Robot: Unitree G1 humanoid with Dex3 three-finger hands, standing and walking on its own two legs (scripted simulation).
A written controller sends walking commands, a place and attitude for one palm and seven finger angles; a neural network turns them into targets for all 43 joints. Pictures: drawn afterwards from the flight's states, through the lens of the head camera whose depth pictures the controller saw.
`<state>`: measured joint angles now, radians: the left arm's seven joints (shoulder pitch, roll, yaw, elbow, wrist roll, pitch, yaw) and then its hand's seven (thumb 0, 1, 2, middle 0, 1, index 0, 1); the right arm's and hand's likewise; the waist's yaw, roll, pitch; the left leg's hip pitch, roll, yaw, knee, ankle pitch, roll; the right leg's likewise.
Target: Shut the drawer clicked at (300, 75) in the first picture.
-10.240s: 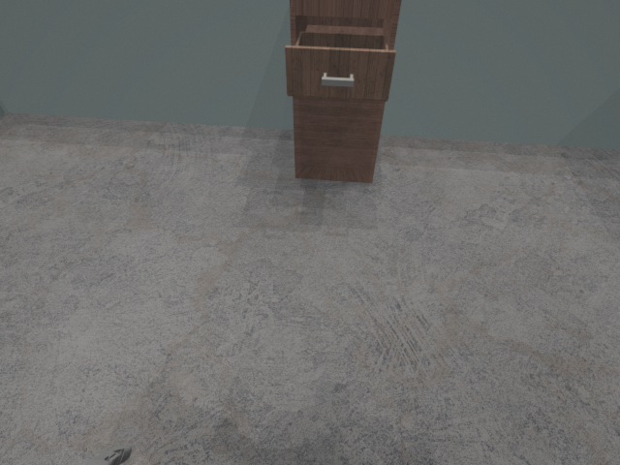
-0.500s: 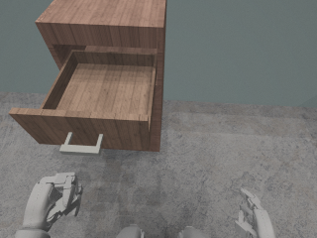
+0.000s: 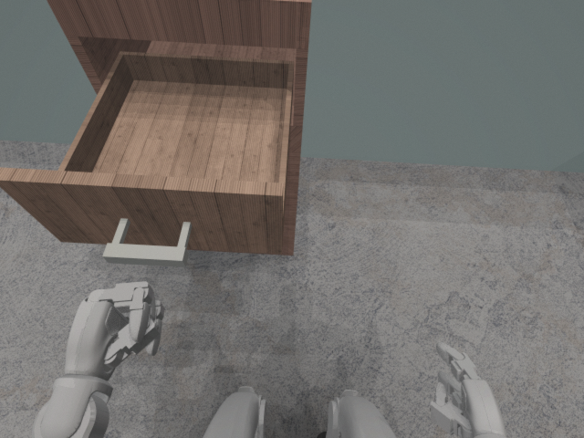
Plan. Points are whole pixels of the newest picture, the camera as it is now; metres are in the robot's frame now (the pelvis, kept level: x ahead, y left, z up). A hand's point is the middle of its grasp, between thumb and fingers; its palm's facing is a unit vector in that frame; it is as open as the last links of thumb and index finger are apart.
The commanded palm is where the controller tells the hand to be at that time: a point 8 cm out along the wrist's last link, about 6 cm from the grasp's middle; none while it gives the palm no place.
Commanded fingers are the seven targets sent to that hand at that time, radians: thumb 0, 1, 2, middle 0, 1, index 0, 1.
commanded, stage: bring the fist close to the handle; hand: left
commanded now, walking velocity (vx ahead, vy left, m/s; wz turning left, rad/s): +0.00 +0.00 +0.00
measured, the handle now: (150, 241) +0.36 +0.22 +0.03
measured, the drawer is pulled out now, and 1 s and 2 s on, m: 0.30 0.29 0.17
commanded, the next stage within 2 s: push the drawer shut in 0.50 s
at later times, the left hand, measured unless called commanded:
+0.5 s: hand (162, 321) +0.26 +0.18 +0.02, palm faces -0.01 -1.00 -0.03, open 3.3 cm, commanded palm +0.24 +0.23 +0.03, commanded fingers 0.00 0.90 0.90 -1.40 -1.60 -1.40 -1.60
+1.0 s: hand (169, 296) +0.29 +0.18 +0.02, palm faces -0.01 -1.00 -0.06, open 3.2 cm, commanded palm +0.29 +0.23 +0.03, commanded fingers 0.00 0.90 0.90 -1.40 -1.60 -1.40 -1.60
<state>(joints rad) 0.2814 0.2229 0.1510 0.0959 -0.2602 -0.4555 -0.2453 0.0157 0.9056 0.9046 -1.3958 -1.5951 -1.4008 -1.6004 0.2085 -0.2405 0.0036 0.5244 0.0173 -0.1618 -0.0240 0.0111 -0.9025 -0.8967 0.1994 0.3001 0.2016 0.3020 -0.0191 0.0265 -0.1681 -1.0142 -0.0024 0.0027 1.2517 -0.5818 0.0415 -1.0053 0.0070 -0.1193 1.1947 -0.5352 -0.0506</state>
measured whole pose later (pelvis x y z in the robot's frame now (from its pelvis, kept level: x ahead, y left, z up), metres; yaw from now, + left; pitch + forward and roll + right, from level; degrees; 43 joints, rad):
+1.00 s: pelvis +0.00 +0.00 -0.01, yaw +0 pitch +22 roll -3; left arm 0.09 0.25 0.13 0.20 -0.21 -0.42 -0.18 0.02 0.86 0.92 -1.40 -1.59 -1.40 -1.60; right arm 0.21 -0.25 0.02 0.53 0.01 -0.07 -0.02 0.01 -0.90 -0.90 0.20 0.30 0.20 0.30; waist -0.02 0.03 -0.17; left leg -1.08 0.00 0.00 1.29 -0.59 0.04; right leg -1.07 0.01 -0.12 1.23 -0.54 -0.05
